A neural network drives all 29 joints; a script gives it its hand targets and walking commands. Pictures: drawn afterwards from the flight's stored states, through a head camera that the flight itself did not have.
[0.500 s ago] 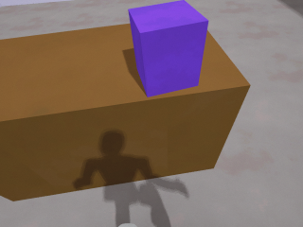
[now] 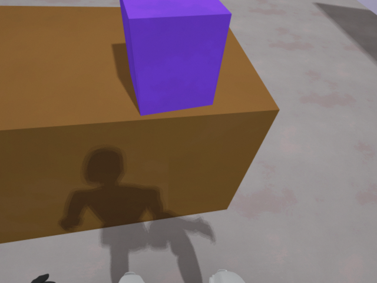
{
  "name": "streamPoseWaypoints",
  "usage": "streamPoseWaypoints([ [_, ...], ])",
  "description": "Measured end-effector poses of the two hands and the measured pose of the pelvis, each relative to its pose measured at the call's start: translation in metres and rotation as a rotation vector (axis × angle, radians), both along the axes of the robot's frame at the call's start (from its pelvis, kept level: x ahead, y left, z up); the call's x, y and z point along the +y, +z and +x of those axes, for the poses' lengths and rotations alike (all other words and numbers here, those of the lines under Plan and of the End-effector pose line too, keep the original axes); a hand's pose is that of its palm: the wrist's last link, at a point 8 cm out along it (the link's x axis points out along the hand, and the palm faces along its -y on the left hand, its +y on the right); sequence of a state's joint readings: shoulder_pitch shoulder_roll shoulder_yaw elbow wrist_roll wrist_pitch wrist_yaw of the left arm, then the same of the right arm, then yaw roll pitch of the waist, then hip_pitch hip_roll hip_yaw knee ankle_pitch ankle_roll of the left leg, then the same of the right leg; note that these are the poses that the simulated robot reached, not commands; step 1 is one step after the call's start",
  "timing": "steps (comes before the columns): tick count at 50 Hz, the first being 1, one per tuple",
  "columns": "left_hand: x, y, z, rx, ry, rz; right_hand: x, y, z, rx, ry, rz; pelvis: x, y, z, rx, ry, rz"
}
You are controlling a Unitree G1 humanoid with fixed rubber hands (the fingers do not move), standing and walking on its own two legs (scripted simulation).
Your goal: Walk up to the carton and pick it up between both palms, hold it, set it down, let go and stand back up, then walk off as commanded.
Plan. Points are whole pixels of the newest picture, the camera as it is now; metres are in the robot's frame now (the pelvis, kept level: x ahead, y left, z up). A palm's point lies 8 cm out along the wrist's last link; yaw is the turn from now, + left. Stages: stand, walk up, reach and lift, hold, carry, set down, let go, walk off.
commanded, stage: walk up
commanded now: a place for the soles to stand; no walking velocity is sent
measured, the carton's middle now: (169, 49) +0.66 +0.08 +0.15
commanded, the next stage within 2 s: none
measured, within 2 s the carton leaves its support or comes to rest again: neither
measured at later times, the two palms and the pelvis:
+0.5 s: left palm out of the picture +0.08 +0.28 -0.08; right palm out of the picture +0.10 -0.39 -0.08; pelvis +0.02 -0.05 +0.01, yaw +4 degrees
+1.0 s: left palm out of the picture +0.02 +0.24 -0.05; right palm out of the picture +0.11 -0.39 -0.10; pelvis +0.00 -0.09 +0.02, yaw +8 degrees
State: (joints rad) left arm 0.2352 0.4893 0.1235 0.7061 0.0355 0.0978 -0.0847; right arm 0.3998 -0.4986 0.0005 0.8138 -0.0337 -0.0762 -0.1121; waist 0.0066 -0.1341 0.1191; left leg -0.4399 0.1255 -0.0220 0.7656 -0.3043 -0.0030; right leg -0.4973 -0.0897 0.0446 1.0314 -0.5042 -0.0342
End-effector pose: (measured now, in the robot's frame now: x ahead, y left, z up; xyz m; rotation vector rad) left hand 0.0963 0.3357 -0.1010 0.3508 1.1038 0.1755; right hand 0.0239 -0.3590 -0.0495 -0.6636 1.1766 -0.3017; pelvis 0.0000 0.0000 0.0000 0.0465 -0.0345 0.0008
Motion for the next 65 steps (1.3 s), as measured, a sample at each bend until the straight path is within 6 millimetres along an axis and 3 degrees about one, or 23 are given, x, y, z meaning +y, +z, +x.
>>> streamPoseWaypoints([
  [4, -0.032, 0.004, -0.008, -0.018, 0.021, 0.041, -0.038, -0.027, 0.016, -0.013, 0.017, 0.022, -0.033, -0.012, -0.002, -0.038, 0.011, -0.005],
  [9, -0.058, 0.027, -0.021, 0.017, 0.049, 0.073, -0.041, -0.039, 0.045, -0.068, 0.015, 0.121, -0.051, 0.002, 0.002, -0.046, 0.014, 0.014],
  [14, -0.063, 0.049, -0.017, 0.016, 0.056, 0.126, -0.042, -0.041, 0.049, -0.013, 0.025, 0.189, -0.061, 0.015, 0.009, -0.010, 0.031, 0.016],
  [18, -0.064, 0.052, -0.016, 0.030, 0.062, 0.135, -0.040, -0.039, 0.051, 0.036, 0.037, 0.207, -0.062, 0.020, 0.016, 0.019, 0.049, 0.008],
  [22, -0.062, 0.040, -0.017, 0.035, 0.080, 0.114, -0.036, -0.034, 0.063, 0.032, 0.061, 0.192, -0.059, 0.017, 0.022, 0.024, 0.067, -0.004],
  [28, -0.058, 0.002, -0.015, 0.011, 0.102, 0.047, -0.022, -0.034, 0.077, -0.008, 0.105, 0.149, -0.048, -0.002, 0.025, -0.014, 0.087, -0.015],
  [34, -0.067, -0.002, -0.023, 0.017, 0.097, 0.020, -0.022, -0.027, 0.084, -0.048, 0.107, 0.145, -0.055, 0.001, 0.014, -0.020, 0.082, -0.044],
  [42, -0.087, 0.017, -0.057, 0.034, 0.144, 0.084, -0.035, -0.054, 0.085, -0.042, 0.107, 0.235, -0.082, 0.000, -0.001, -0.026, 0.099, -0.041],
  [48, -0.093, 0.048, -0.070, 0.036, 0.169, 0.132, -0.032, -0.051, 0.089, -0.024, 0.119, 0.299, -0.092, 0.019, -0.002, -0.014, 0.127, 0.012],
  [52, -0.088, 0.057, -0.078, 0.051, 0.183, 0.151, -0.030, -0.051, 0.088, 0.011, 0.135, 0.310, -0.090, 0.024, -0.002, 0.012, 0.149, 0.010],
  [56, -0.081, 0.048, -0.085, 0.054, 0.211, 0.140, -0.024, -0.049, 0.095, 0.000, 0.162, 0.298, -0.086, 0.020, -0.002, 0.014, 0.170, -0.006],
  [60, -0.075, 0.021, -0.089, 0.056, 0.228, 0.101, -0.017, -0.050, 0.102, -0.025, 0.194, 0.256, -0.078, 0.005, -0.001, -0.004, 0.184, -0.022],
  [65, -0.089, 0.004, -0.091, 0.066, 0.216, 0.040, -0.018, -0.036, 0.102, -0.048, 0.206, 0.227, -0.081, 0.006, -0.004, -0.020, 0.185, -0.032],
])
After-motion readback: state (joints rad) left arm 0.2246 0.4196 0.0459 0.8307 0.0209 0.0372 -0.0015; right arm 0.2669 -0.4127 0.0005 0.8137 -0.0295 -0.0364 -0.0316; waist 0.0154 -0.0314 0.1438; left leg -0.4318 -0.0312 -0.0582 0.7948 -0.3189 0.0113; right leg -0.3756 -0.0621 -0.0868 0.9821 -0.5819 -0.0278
